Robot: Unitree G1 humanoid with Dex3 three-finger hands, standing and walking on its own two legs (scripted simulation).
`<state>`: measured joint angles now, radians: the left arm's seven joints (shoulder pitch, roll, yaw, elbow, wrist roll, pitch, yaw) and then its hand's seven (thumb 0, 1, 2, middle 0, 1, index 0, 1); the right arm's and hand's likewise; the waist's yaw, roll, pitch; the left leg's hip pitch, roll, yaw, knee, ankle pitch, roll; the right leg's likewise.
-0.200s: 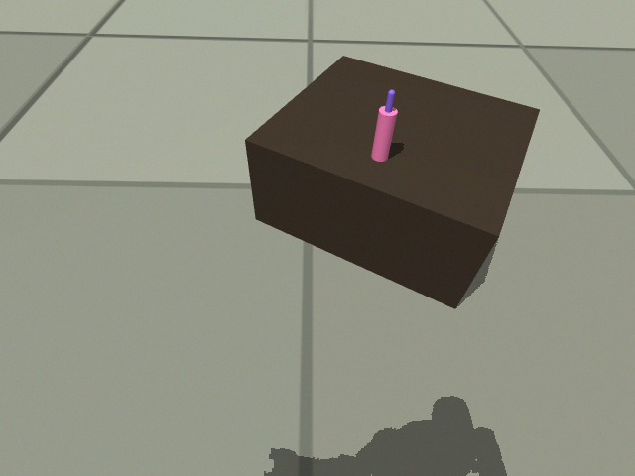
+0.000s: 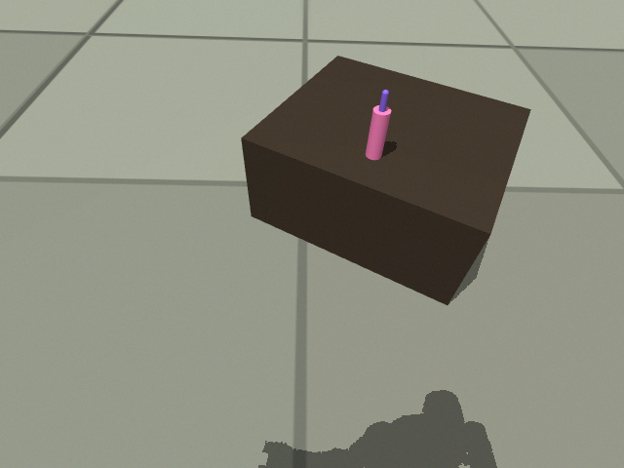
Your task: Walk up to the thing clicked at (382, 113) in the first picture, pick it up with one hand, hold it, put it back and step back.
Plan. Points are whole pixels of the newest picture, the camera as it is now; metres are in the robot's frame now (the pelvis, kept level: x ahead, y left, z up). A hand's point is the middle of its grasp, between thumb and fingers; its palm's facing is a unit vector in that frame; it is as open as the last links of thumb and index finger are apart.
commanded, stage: stand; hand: left
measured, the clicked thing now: (379, 124) +1.14 -0.23 -0.24
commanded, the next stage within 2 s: walk up in 0.92 s
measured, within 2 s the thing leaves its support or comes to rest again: neither
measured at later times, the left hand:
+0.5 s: hand out of the picture +0.07 +0.25 -0.16, palm faces -0.02 -0.94 -0.34, open 7.3 cm
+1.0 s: hand out of the picture +0.08 +0.25 -0.16, palm faces -0.07 -0.94 -0.33, open 7.4 cm
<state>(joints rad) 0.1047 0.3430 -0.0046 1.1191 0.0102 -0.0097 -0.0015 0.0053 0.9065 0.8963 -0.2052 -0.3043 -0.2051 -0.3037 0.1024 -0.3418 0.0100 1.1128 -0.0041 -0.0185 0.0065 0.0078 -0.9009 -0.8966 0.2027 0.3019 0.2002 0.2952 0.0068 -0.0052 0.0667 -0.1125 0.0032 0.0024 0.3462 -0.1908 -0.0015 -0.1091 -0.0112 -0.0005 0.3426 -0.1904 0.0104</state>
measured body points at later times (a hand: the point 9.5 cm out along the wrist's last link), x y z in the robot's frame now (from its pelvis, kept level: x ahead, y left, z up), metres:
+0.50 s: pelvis +0.00 +0.00 +0.00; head +0.02 +0.01 +0.45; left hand +0.08 +0.30 -0.13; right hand +0.09 -0.29 -0.13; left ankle +0.00 +0.12 -0.75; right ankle +0.00 -0.13 -0.75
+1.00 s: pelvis +0.01 +0.00 +0.00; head +0.02 +0.00 +0.45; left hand +0.08 +0.30 -0.13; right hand +0.09 -0.31 -0.13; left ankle +0.00 +0.12 -0.75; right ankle +0.00 -0.12 -0.73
